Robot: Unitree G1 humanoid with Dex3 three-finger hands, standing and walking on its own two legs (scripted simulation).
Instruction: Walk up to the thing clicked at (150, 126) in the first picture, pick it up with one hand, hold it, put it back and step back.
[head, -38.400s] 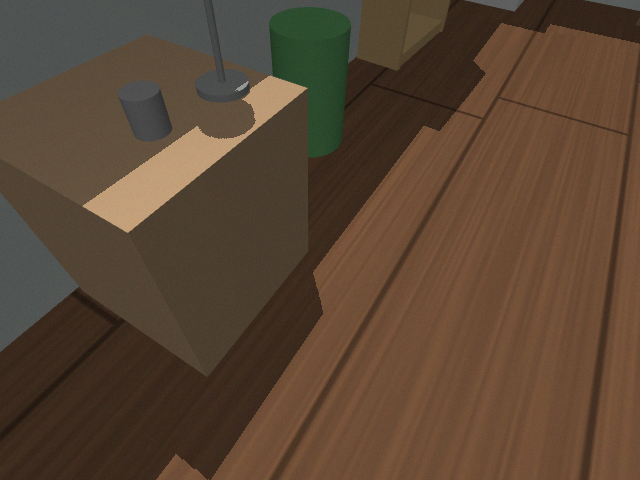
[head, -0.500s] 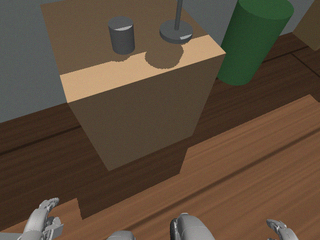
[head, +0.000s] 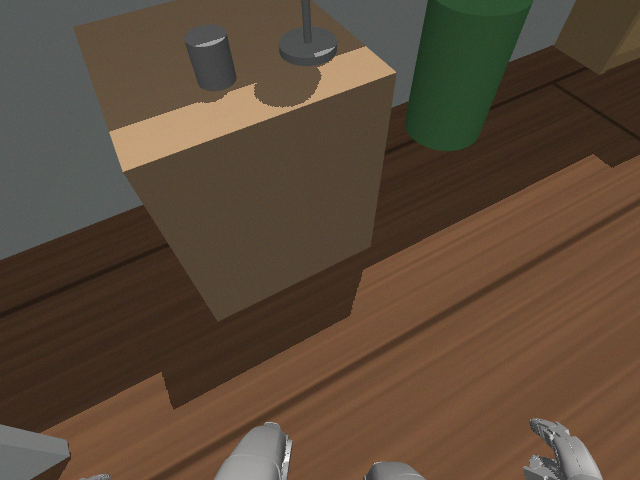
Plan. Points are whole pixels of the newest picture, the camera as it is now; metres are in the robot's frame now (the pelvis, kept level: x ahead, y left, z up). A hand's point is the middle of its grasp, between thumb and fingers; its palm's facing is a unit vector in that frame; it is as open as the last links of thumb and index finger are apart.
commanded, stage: step back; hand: left
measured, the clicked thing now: (211, 54) +0.90 +0.25 +0.01
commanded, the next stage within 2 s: stand in 1.86 s
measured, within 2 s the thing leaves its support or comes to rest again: neither
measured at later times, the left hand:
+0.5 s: hand out of the picture -0.08 +0.24 -0.15, palm faces +0.08 -0.93 -0.35, open 7.4 cm
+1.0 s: hand out of the picture -0.28 +0.23 -0.13, palm faces +0.14 -0.87 -0.47, open 7.4 cm
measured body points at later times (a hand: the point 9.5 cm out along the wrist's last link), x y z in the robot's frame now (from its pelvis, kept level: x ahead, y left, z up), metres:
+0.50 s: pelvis -0.17 -0.03 +0.01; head -0.12 +0.00 +0.45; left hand -0.09 +0.29 -0.12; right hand -0.03 -0.33 -0.09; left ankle -0.12 +0.10 -0.72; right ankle -0.21 -0.18 -0.64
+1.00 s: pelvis -0.33 -0.07 -0.01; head -0.30 -0.08 +0.44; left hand -0.29 +0.28 -0.10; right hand -0.23 -0.38 -0.14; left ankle -0.36 +0.06 -0.73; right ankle -0.27 -0.19 -0.72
